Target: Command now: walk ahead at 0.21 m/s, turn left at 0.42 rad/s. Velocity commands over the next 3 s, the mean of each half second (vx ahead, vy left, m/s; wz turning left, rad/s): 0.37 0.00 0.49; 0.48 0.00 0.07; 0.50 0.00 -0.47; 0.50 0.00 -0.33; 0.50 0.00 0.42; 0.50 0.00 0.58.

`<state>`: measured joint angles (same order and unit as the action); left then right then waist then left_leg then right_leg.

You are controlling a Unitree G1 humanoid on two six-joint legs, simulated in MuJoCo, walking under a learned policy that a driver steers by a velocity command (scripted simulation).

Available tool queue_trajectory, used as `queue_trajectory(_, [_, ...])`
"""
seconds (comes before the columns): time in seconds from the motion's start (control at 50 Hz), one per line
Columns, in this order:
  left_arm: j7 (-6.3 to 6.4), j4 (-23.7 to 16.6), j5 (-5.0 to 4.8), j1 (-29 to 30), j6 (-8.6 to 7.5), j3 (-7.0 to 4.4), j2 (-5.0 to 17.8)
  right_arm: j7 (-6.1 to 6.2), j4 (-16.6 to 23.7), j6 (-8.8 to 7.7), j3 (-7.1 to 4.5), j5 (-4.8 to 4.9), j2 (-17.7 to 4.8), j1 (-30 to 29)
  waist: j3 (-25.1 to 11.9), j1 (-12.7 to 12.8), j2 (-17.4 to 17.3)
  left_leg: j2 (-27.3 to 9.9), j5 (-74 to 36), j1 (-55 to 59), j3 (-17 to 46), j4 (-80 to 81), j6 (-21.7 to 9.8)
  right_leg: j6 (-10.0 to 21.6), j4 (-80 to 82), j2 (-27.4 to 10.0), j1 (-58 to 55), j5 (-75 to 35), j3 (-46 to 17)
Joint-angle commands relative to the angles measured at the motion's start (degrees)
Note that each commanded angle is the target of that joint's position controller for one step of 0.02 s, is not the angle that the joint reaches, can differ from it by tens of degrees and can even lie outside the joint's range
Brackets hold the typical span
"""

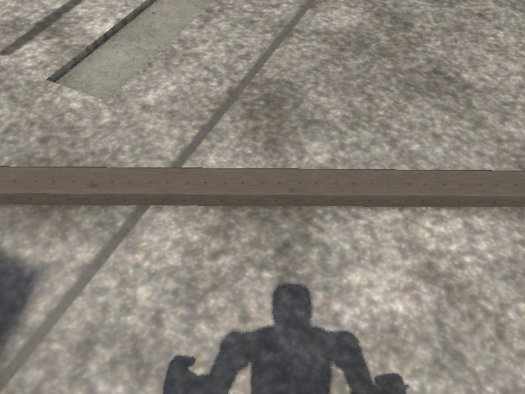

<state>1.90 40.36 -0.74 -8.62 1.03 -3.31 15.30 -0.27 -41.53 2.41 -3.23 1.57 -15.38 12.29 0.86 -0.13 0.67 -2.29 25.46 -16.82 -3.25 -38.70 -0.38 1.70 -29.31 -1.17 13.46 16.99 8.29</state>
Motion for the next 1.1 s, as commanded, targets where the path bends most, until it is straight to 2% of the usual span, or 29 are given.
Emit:
queue_trajectory(0.02, [-0.52,-3.0,-1.09,3.9,-1.27,-2.46,7.7,-0.70,-0.4,-1.55,-1.85,0.10,-4.9,8.5,-2.0,-4.1,2.9,3.0,-6.4,11.9,-3.1,13.0,-5.0,7.1,7.9,-11.9,6.1,14.1,-10.7])
queue_trajectory(0.04, [-1.02,-3.5,-0.24,5.4,-1.71,-1.56,4.2,-0.42,-2.6,-2.04,-2.86,0.34,-7.2,15.2,-3.1,-6.1,-4.1,-2.1,-2.3,21.5,6.3,16.3,-7.8,3.3,-6.8,-7.7,15.3,13.1,-4.3])
queue_trajectory(0.06, [-2.04,-6.2,1.88,6.8,-2.69,-0.56,1.0,-0.04,-1.3,-2.90,-4.17,0.27,-14.0,18.0,-3.1,-4.9,-18.3,-16.2,-6.6,27.6,29.5,19.1,-13.7,-1.7,-29.7,0.6,30.4,20.2,0.2])
queue_trajectory(0.08, [-2.80,-7.9,0.76,7.9,-4.27,-1.21,3.7,-0.48,1.8,-4.33,-3.69,-0.27,-13.6,15.4,-3.2,-5.3,-14.1,-19.7,2.9,27.8,41.5,25.7,-20.4,-2.4,-34.8,3.0,39.5,20.6,-8.0])
queue_trajectory(0.1, [-3.13,-8.5,-1.28,11.6,-5.34,-2.09,7.0,-0.66,2.5,-5.22,-3.42,-1.03,-11.5,12.2,0.8,-5.3,-9.4,-19.4,12.5,24.3,42.4,29.6,-19.6,-1.5,-36.0,0.2,42.2,15.4,-11.0])
queue_trajectory(0.12, [-3.13,-7.8,-1.50,11.7,-5.81,-2.63,8.6,-0.30,3.1,-5.76,-2.67,-0.90,-9.6,9.1,3.2,-3.6,-5.9,-17.2,9.1,23.0,38.0,29.5,-17.0,-1.1,-35.4,-1.6,42.6,8.6,-11.6])
queue_trajectory(0.14, [-2.97,-6.7,-0.16,10.7,-5.89,-2.59,8.1,0.02,3.5,-5.78,-1.91,-0.62,-8.2,8.3,3.1,-3.0,-4.1,-14.9,3.6,22.2,33.3,29.1,-15.2,-1.3,-33.7,-2.4,41.2,3.9,-11.5])
queue_trajectory(0.18, [-3.00,-5.9,1.18,8.5,-6.39,-2.66,7.5,0.68,3.9,-6.00,-1.41,-0.65,-7.6,8.6,2.2,-1.8,-5.3,-10.8,-6.2,20.3,26.7,29.6,-13.1,-2.4,-29.2,-1.7,36.4,-4.4,-10.8])
queue_trajectory(0.28, [-3.22,-6.9,0.48,13.4,-6.95,-1.49,4.1,1.57,2.4,-5.97,-1.30,-0.84,-7.6,13.4,2.5,-3.4,-6.9,-6.6,-18.4,15.4,19.5,29.3,-10.3,-4.3,-15.9,1.1,30.5,-14.9,-8.9])
queue_trajectory(0.4, [-4.77,-9.9,-0.44,21.3,-7.93,-1.26,4.6,2.35,0.5,-5.11,-2.06,0.34,-9.5,16.2,4.2,-5.5,-8.7,-8.6,-21.5,16.5,23.1,26.0,-9.9,-4.4,-3.3,2.3,25.2,-15.6,-9.1])
queue_trajectory(0.46, [-4.81,-8.7,-0.60,16.0,-8.29,-2.09,6.5,2.59,0.6,-4.63,-2.37,-0.18,-10.0,13.6,1.5,-2.3,-10.9,-9.4,-37.0,18.0,21.9,21.8,-7.9,-2.1,-0.4,3.2,15.5,-13.1,-7.4])
queue_trajectory(0.5, [-3.20,-5.8,-0.80,3.0,-7.75,-3.92,10.0,2.17,0.9,-4.86,-2.42,-1.13,-9.7,10.5,-5.8,4.9,-12.7,-6.6,-55.4,14.3,20.3,8.2,-6.2,1.7,1.8,3.0,-3.3,-14.3,-6.9])
queue_trajectory(0.52, [-2.47,-4.6,0.08,-5.3,-7.40,-4.32,11.6,1.71,1.8,-5.44,-1.42,-2.04,-6.6,9.0,-13.0,8.6,-9.0,-3.9,-47.8,5.8,20.9,-5.3,-6.2,4.8,0.9,-3.4,-19.3,-12.2,-12.9])
queue_trajectory(0.54, [-2.67,-2.9,1.19,-10.7,-7.45,-4.43,14.5,1.40,2.6,-5.85,0.71,-2.78,1.7,15.3,-20.5,4.0,9.2,6.2,-0.9,-10.9,16.7,-25.4,-3.0,12.1,0.9,-17.0,-37.1,-13.4,-34.5])
queue_trajectory(0.56, [-3.78,-1.5,1.47,-11.9,-7.86,-3.73,11.0,1.77,2.3,-6.44,0.15,0.02,-3.1,17.2,-19.1,4.0,13.5,7.4,7.3,-19.1,17.5,-35.5,-1.7,16.4,10.0,-21.5,-35.7,-9.9,-49.7])
queue_trajectory(0.58, [-3.72,-1.9,1.03,-8.2,-7.91,-2.96,7.6,1.75,2.4,-6.56,-1.12,1.04,-7.2,12.5,-10.6,3.7,6.3,4.1,2.3,-21.1,17.1,-36.8,-1.3,15.2,11.8,-19.7,-27.4,-9.7,-41.9])
queue_trajectory(0.62, [-3.71,-1.0,0.78,-4.6,-7.67,-2.06,5.0,1.54,3.7,-6.63,-1.15,-0.20,-7.1,5.3,-2.4,1.9,0.1,0.3,-3.2,-20.4,12.6,-34.2,-0.6,12.9,13.9,-14.6,-15.2,-16.8,-29.3])
queue_trajectory(0.66, [-3.37,0.2,1.18,-4.8,-7.97,-1.55,4.5,0.82,4.3,-6.42,-1.07,-0.33,-5.5,5.2,-1.3,-0.1,2.7,-2.3,-6.5,-18.9,11.1,-30.4,-0.7,12.3,17.3,-12.0,-10.9,-17.0,-24.5])
queue_trajectory(0.72, [-2.92,2.2,0.04,-6.1,-8.46,-1.60,5.8,0.39,5.5,-6.24,-0.10,-1.04,-3.0,2.3,1.0,-0.5,3.5,-4.2,-8.7,-21.5,8.4,-23.8,0.3,13.0,20.7,-11.6,-7.8,-21.6,-20.6])
queue_trajectory(0.82, [-2.36,4.0,-0.71,-9.0,-7.50,-1.61,8.3,-0.72,9.3,-7.72,1.35,-1.37,-1.1,-9.9,2.5,3.1,2.1,-2.6,-24.9,-17.7,3.7,-2.2,1.0,10.0,21.5,-7.0,-5.4,-27.7,-12.5])
queue_trajectory(0.86, [-2.23,5.4,-1.09,-13.0,-6.94,-1.64,9.3,-1.33,10.7,-8.23,1.30,-1.00,-1.3,-14.2,2.9,4.7,2.0,-0.6,-28.8,-15.7,3.1,3.7,1.0,9.7,20.8,-8.0,-7.2,-27.1,-13.9])
queue_trajectory(0.92, [-1.75,6.5,-1.27,-15.0,-5.83,-1.94,10.6,-2.08,11.8,-8.75,0.29,-0.75,-3.7,-16.3,2.5,3.7,2.8,0.6,-27.0,-15.2,5.0,9.1,-0.5,8.4,16.8,-11.1,-13.9,-28.9,-16.9])
queue_trajectory(0.96, [-1.40,6.6,-0.98,-14.6,-5.25,-2.27,11.7,-1.98,11.2,-8.98,-0.88,-0.84,-6.1,-12.6,-0.2,0.8,4.2,2.1,-23.5,-8.3,4.5,10.6,-2.2,7.0,11.1,-11.4,-15.6,-37.6,-17.5])
queue_trajectory(0.98, [-1.34,6.4,-0.72,-13.5,-4.99,-2.11,11.6,-1.54,9.4,-8.98,-1.98,-0.84,-7.9,-5.8,-4.4,-3.3,4.2,3.1,-24.4,1.8,3.3,12.2,-3.8,5.7,3.5,-9.4,-13.5,-43.2,-16.1])
queue_trajectory(1.0, [-1.29,5.3,0.04,-12.6,-5.01,-1.45,10.2,-0.84,7.6,-8.81,-3.12,-1.44,-10.4,3.4,-11.1,-7.8,3.8,-1.1,-26.3,17.3,6.3,9.9,-6.2,3.9,-8.5,-6.7,-5.3,-37.5,-14.9])
queue_trajectory(1.02, [-1.38,3.2,0.68,-17.1,-5.48,0.44,3.7,-0.14,6.7,-8.41,-4.35,-3.32,-15.8,11.3,-21.7,-7.6,-7.6,-16.7,-23.8,40.3,25.7,8.4,-12.7,0.4,-30.5,0.9,14.6,-12.9,-11.3])
queue_trajectory(1.04, [-1.70,4.0,-0.71,-21.0,-5.96,1.10,3.1,-0.62,6.0,-8.13,-3.54,-2.77,-12.7,12.3,-29.6,-6.5,-16.5,-23.2,-15.2,44.6,44.1,16.0,-17.2,-0.5,-42.1,3.6,23.5,16.4,-16.1])
queue_trajectory(1.06, [-1.70,3.6,-2.24,-16.5,-5.84,-0.66,8.8,-0.49,6.1,-7.78,-2.36,-2.13,-8.4,9.0,-19.6,-6.7,-11.0,-20.7,-10.4,37.0,38.0,18.4,-14.7,-0.6,-46.2,0.4,28.4,13.5,-17.1])
queue_trajectory(1.1, [-1.48,1.6,-1.51,-9.7,-5.37,-0.81,8.1,-0.52,5.2,-7.82,-1.27,-1.79,-5.0,2.5,-6.7,-3.6,-5.2,-16.2,-15.6,20.1,24.0,22.4,-12.1,-0.9,-43.2,-4.0,27.7,5.4,-14.1])
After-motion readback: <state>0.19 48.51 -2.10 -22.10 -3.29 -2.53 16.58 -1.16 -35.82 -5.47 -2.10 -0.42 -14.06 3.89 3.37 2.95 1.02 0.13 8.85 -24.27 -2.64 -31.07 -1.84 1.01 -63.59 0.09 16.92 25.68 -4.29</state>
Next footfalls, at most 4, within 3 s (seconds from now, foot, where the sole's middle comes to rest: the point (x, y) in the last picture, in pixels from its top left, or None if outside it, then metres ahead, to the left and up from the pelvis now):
0.04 left None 0.01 0.10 -0.77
0.52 right None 0.38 -0.03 -0.77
1.00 left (151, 342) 0.62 0.29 -0.77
1.52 right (241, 251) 0.91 0.06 -0.77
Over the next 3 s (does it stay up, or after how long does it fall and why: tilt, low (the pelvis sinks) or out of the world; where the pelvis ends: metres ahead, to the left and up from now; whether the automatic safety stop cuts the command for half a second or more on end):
stays up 1.58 0.18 -0.01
